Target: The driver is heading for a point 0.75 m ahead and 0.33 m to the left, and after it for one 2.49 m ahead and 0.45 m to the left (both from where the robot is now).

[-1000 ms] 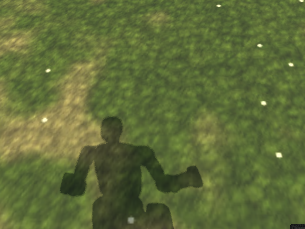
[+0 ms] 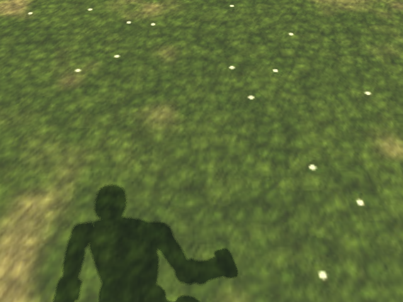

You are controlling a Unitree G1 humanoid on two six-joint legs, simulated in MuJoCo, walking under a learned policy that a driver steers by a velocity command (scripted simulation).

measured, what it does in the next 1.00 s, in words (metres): walks ahead, turning left: left foot, then right foot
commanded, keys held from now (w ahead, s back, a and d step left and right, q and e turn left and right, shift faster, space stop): w+q+shift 0.70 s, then w+e+shift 0.30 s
